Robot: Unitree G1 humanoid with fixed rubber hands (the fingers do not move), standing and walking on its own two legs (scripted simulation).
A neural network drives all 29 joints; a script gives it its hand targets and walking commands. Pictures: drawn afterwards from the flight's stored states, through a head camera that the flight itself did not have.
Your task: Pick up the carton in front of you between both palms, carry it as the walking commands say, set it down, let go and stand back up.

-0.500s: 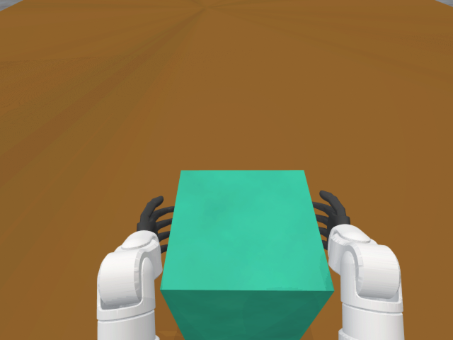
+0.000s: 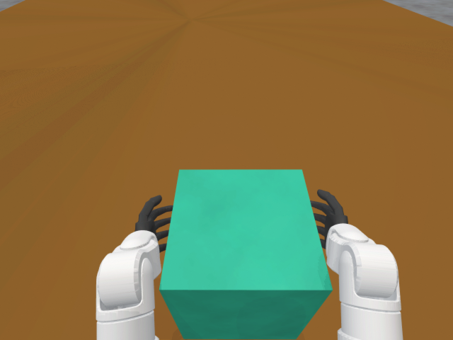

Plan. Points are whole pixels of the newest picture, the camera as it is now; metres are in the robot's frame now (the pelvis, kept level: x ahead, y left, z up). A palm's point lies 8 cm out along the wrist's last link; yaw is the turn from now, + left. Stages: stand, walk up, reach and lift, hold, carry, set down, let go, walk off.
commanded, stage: carry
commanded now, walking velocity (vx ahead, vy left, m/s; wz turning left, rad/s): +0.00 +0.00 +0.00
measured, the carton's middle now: (240, 258) +0.27 +0.00 +0.03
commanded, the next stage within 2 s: hold in 1.44 s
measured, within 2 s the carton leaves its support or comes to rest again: neither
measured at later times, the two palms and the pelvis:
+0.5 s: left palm (153, 247) +0.26 +0.14 +0.09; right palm (337, 239) +0.27 -0.16 +0.09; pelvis +0.00 -0.01 -0.01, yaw +0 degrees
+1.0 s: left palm (152, 273) +0.24 +0.14 +0.05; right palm (333, 263) +0.24 -0.16 +0.05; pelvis -0.03 -0.01 +0.00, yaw +0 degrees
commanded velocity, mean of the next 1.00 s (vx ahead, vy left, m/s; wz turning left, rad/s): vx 0.00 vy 0.00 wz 0.00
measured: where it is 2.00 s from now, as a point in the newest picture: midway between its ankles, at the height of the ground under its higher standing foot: outside the picture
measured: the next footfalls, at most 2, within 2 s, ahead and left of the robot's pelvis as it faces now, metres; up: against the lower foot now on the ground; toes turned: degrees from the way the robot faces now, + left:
none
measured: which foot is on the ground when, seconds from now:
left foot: down 0.00-1.00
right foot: down 0.00-1.00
